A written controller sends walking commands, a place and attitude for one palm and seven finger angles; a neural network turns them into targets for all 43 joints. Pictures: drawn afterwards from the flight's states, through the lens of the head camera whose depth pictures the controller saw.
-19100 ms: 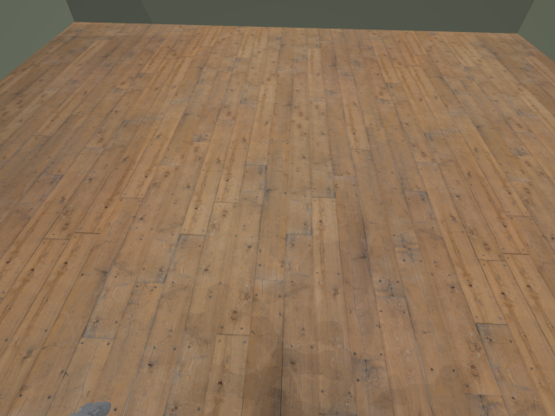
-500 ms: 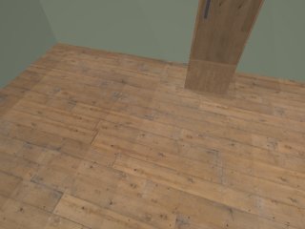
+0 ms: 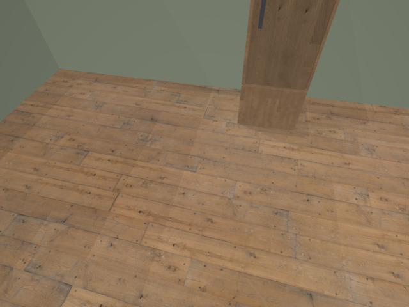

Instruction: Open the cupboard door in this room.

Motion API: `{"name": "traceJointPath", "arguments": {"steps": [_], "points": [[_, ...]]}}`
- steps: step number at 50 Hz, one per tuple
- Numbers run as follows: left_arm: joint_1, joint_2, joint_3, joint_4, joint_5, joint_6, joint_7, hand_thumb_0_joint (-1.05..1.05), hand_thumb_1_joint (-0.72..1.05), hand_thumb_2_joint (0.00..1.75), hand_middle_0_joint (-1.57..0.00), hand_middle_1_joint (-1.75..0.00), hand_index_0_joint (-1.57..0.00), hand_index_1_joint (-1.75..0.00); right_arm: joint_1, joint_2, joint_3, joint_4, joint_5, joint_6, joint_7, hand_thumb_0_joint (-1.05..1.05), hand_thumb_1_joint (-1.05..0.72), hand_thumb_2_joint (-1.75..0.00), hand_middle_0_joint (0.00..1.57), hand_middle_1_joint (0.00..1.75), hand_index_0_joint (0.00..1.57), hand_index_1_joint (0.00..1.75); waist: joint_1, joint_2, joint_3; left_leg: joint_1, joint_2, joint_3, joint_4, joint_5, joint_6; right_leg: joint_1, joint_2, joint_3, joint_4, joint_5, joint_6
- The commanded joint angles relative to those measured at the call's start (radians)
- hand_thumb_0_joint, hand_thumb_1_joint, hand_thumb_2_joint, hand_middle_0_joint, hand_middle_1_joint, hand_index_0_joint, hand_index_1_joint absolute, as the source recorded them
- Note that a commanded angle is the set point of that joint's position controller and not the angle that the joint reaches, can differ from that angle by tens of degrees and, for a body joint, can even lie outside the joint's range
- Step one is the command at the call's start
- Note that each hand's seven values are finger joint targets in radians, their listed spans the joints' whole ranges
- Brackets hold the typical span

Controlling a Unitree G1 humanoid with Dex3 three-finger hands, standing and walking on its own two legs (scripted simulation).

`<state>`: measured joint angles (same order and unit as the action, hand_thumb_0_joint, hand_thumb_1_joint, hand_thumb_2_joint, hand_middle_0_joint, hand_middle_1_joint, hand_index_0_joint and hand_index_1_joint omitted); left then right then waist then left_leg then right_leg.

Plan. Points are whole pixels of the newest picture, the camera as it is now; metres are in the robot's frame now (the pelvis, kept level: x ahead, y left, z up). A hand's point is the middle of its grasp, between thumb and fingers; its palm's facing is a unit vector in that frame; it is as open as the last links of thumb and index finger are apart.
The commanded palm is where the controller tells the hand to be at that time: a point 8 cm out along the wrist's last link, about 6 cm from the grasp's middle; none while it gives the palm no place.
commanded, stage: turn or walk to find it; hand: left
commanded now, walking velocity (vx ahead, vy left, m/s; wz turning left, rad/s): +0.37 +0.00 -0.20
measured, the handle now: (262, 10) +1.36 -0.18 +0.02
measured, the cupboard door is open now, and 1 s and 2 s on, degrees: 0 0 0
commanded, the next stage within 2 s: stand and wait in 0.16 s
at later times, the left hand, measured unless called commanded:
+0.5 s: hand (121, 290) +0.18 +0.22 -0.18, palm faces +0.00 -0.99 -0.16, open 7.4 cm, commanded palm none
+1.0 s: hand (139, 237) +0.30 +0.20 -0.15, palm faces -0.05 -0.97 -0.22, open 7.4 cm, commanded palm none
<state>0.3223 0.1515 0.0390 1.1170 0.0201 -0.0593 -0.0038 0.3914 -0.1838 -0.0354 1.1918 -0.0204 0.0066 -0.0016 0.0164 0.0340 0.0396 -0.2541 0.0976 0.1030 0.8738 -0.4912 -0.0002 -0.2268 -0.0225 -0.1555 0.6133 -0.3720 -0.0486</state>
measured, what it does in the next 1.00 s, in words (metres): walks ahead: left foot, then right foot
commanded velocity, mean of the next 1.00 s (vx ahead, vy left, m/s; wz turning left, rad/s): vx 0.05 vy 0.00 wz -0.02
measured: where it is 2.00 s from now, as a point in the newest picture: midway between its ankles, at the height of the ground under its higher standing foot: (211, 304)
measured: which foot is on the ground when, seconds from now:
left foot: up 0.00-0.32, down 0.34-1.00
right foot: down 0.00-0.36, up 0.38-0.74, down 0.76-1.00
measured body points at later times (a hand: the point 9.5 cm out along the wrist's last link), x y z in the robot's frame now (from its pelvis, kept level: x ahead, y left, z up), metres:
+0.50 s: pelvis +0.19 +0.05 +0.00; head +0.23 +0.07 +0.45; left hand +0.18 +0.28 -0.17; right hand +0.29 -0.17 -0.14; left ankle +0.27 +0.12 -0.73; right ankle +0.08 -0.08 -0.65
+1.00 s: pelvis +0.27 +0.01 +0.02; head +0.28 +0.01 +0.47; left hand +0.31 +0.25 -0.13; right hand +0.25 -0.22 -0.14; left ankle +0.27 +0.12 -0.73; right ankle +0.25 -0.10 -0.73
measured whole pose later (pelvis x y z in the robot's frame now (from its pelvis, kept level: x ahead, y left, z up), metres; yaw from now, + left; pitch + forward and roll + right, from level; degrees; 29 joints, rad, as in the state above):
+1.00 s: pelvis +0.27 +0.01 +0.02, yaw -3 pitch +0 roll +1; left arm 0.24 0.19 -0.01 1.13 0.01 -0.02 0.02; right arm 0.28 -0.18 0.00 1.16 -0.01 -0.03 -0.01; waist -0.02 0.00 0.02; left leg -0.15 0.03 0.15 0.36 -0.20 0.01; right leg -0.14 -0.03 -0.07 0.39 -0.24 0.00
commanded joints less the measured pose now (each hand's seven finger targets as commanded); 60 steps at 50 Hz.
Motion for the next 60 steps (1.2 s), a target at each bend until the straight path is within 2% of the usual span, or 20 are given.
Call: {"name": "traceJointPath", "arguments": {"steps": [1,4,6,12,14,15,16,17,18,19,20,21,24,34,36,37,38,40,46,60], "points": [[0.184,0.123,0.025,0.027,0.005,-0.006,0.027,0.0,0.9,0.9,-0.2,-0.3,-0.2,-0.3,-0.223,-0.056,-0.029,-0.155,-0.005,-0.054,0.009,0.0,-0.9,-0.9,0.2,0.3,0.2,0.3,0.053,-0.073,0.147,-0.488,0.065,-0.063,0.264,0.133,-0.004,0.169,-0.344,0.487,-0.452,-0.024,-0.14],[0.166,0.114,0.016,0.023,0.007,-0.026,0.026,0.0,0.9,0.9,-0.2,-0.3,-0.2,-0.3,-0.191,-0.035,-0.029,-0.15,-0.005,-0.044,0.017,0.0,-0.9,-0.9,0.2,0.3,0.2,0.3,0.015,-0.103,0.08,-0.438,0.057,-0.028,0.196,0.216,-0.033,0.184,-0.267,0.306,-0.421,0.29,-0.109],[0.169,0.112,0.012,0.03,0.007,-0.033,0.028,0.0,0.9,0.9,-0.2,-0.3,-0.2,-0.3,-0.222,-0.027,-0.027,-0.168,-0.001,-0.04,0.024,0.0,-0.9,-0.9,0.2,0.3,0.2,0.3,0.01,-0.122,0.087,-0.437,0.046,-0.005,0.132,0.256,-0.042,0.186,-0.238,0.242,-0.414,0.442,-0.1],[0.147,0.118,0.008,0.042,0.004,-0.024,0.041,0.0,0.9,0.9,-0.2,-0.3,-0.2,-0.3,-0.339,-0.013,-0.006,-0.22,0.011,-0.05,0.026,0.0,-0.9,-0.9,0.2,0.3,0.2,0.3,0.016,-0.183,0.109,-0.269,-0.019,0.067,-0.158,0.339,-0.018,0.181,-0.195,0.136,-0.363,0.769,-0.063],[0.124,0.135,0.011,0.04,0.001,-0.022,0.047,0.0,0.9,0.9,-0.2,-0.3,-0.2,-0.3,-0.262,-0.028,-0.008,-0.198,0.006,-0.057,0.014,0.0,-0.9,-0.9,0.2,0.3,0.2,0.3,-0.031,-0.183,0.043,-0.119,-0.064,0.076,-0.244,0.382,0.002,0.201,-0.182,0.111,-0.245,0.928,-0.038],[0.106,0.142,0.012,0.04,-0.001,-0.018,0.05,0.0,0.9,0.9,-0.2,-0.3,-0.2,-0.3,-0.148,-0.056,-0.016,-0.16,0.001,-0.06,0.008,0.0,-0.9,-0.9,0.2,0.3,0.2,0.3,-0.08,-0.154,-0.017,0.028,-0.07,0.062,-0.317,0.468,0.007,0.185,-0.17,0.09,-0.12,0.911,-0.011],[0.117,0.136,0.012,0.034,-0.007,-0.014,0.052,0.0,0.9,0.9,-0.2,-0.3,-0.2,-0.3,-0.023,-0.104,-0.026,-0.121,-0.005,-0.061,0.0,0.0,-0.9,-0.9,0.2,0.3,0.2,0.3,-0.12,-0.09,-0.109,0.203,-0.022,0.018,-0.348,0.655,0.021,0.136,-0.139,0.077,0.037,0.777,0.019],[0.171,0.099,0.007,0.032,-0.018,-0.009,0.052,0.0,0.9,0.9,-0.2,-0.3,-0.2,-0.3,0.059,-0.182,-0.042,-0.102,-0.013,-0.063,-0.009,0.0,-0.9,-0.9,0.2,0.3,0.2,0.3,-0.126,0.062,-0.218,0.427,0.172,-0.189,-0.308,1.0,0.098,-0.059,-0.048,0.048,0.23,0.381,0.054],[0.212,0.059,0.0,0.025,-0.025,-0.006,0.049,0.0,0.9,0.9,-0.2,-0.3,-0.2,-0.3,0.098,-0.222,-0.052,-0.09,-0.005,-0.053,-0.01,0.0,-0.9,-0.9,0.2,0.3,0.2,0.3,-0.116,0.191,-0.264,0.432,0.339,-0.326,-0.385,1.261,0.203,-0.102,0.036,0.059,0.509,-0.26,0.054],[0.218,0.044,-0.006,0.014,-0.024,0.009,0.055,0.0,0.9,0.9,-0.2,-0.3,-0.2,-0.3,0.024,-0.237,-0.04,-0.107,0.01,-0.051,-0.023,0.0,-0.9,-0.9,0.2,0.3,0.2,0.3,-0.074,0.221,-0.301,0.399,0.383,-0.399,-0.444,1.139,0.228,-0.157,0.01,0.166,0.615,-0.299,0.057],[0.16,0.049,-0.005,0.008,-0.021,0.017,0.054,0.0,0.9,0.9,-0.2,-0.3,-0.2,-0.3,-0.067,-0.21,-0.042,-0.139,0.012,-0.049,-0.026,0.0,-0.9,-0.9,0.2,0.3,0.2,0.3,-0.065,0.207,-0.205,0.244,0.366,-0.387,-0.514,0.858,0.24,-0.185,-0.038,0.184,0.65,-0.243,0.061],[0.099,0.052,0.0,-0.006,-0.01,0.022,0.047,0.0,0.9,0.9,-0.2,-0.3,-0.2,-0.3,-0.125,-0.154,-0.031,-0.153,0.005,-0.048,-0.024,0.0,-0.9,-0.9,0.2,0.3,0.2,0.3,-0.05,0.149,-0.102,0.114,0.312,-0.331,-0.555,0.708,0.219,-0.192,-0.065,0.177,0.614,-0.193,0.067],[0.086,0.019,-0.006,-0.01,-0.003,0.045,0.029,0.0,0.9,0.9,-0.2,-0.3,-0.2,-0.3,-0.185,-0.1,-0.01,-0.158,0.001,-0.057,-0.022,0.0,-0.9,-0.9,0.2,0.3,0.2,0.3,-0.001,0.067,-0.073,-0.014,0.211,-0.199,-0.605,0.553,0.162,-0.104,-0.087,0.142,0.393,-0.112,0.082],[-0.032,0.109,0.001,-0.057,0.007,0.062,0.024,0.0,0.9,0.9,-0.2,-0.3,-0.2,-0.3,-0.192,-0.168,-0.034,-0.147,0.004,-0.046,-0.021,0.0,-0.9,-0.9,0.2,0.3,0.2,0.3,0.012,0.055,-0.03,-0.031,0.157,-0.181,-0.65,0.211,0.132,0.011,-0.064,0.099,-0.037,0.067,0.077],[-0.015,0.143,0.002,-0.042,0.006,0.051,0.027,0.0,0.9,0.9,-0.2,-0.3,-0.2,-0.3,-0.191,-0.153,-0.027,-0.136,0.011,-0.045,-0.018,0.0,-0.9,-0.9,0.2,0.3,0.2,0.3,0.028,-0.008,-0.007,-0.076,0.101,-0.142,-0.601,0.165,0.073,0.103,-0.08,0.123,-0.212,0.182,0.072],[-0.032,0.165,-0.003,-0.045,0.005,0.045,0.029,0.0,0.9,0.9,-0.2,-0.3,-0.2,-0.3,-0.178,-0.13,-0.021,-0.133,0.017,-0.044,-0.014,0.0,-0.9,-0.9,0.2,0.3,0.2,0.3,0.013,-0.045,0.012,-0.071,0.061,-0.12,-0.591,0.14,0.039,0.088,-0.115,0.171,-0.271,0.172,0.059],[-0.06,0.179,-0.008,-0.048,0.002,0.042,0.029,0.0,0.9,0.9,-0.2,-0.3,-0.2,-0.3,-0.161,-0.12,-0.015,-0.129,0.018,-0.04,-0.009,0.0,-0.9,-0.9,0.2,0.3,0.2,0.3,-0.007,-0.04,0.034,-0.041,0.036,-0.11,-0.604,0.132,0.019,0.033,-0.145,0.198,-0.298,0.119,0.044],[-0.101,0.184,-0.009,-0.05,-0.002,0.036,0.025,0.0,0.9,0.9,-0.2,-0.3,-0.2,-0.3,-0.13,-0.115,-0.008,-0.11,0.012,-0.031,-0.01,0.0,-0.9,-0.9,0.2,0.3,0.2,0.3,-0.024,-0.116,0.072,0.016,0.023,-0.103,-0.593,0.193,0.006,-0.049,-0.132,0.208,-0.315,0.068,0.035],[-0.056,0.165,-0.022,-0.024,-0.014,0.021,0.035,0.0,0.9,0.9,-0.2,-0.3,-0.2,-0.3,-0.087,-0.116,0.01,-0.076,0.015,-0.051,-0.017,0.0,-0.9,-0.9,0.2,0.3,0.2,0.3,-0.02,-0.062,-0.049,0.127,0.051,-0.085,-0.573,0.465,0.014,0.073,-0.128,0.178,-0.292,0.358,0.037],[0.021,0.117,-0.032,0.012,-0.014,0.025,0.049,0.0,0.9,0.9,-0.2,-0.3,-0.2,-0.3,-0.083,-0.076,0.015,-0.058,0.016,-0.031,-0.032,0.0,-0.9,-0.9,0.2,0.3,0.2,0.3,-0.022,-0.042,-0.003,0.171,0.053,-0.056,-0.537,0.5,0.003,0.071,-0.124,0.166,-0.301,0.467,0.033]]}}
